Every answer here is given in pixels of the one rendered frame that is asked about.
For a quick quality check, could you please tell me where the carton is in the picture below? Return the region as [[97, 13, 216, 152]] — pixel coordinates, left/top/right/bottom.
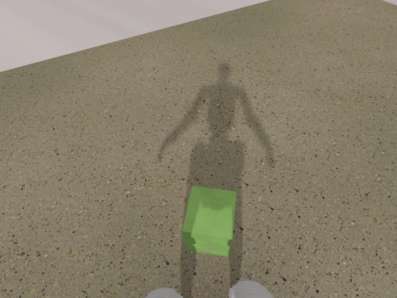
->
[[182, 186, 236, 257]]

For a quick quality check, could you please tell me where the robot right thigh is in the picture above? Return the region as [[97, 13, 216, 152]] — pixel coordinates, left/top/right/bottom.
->
[[229, 281, 274, 298]]

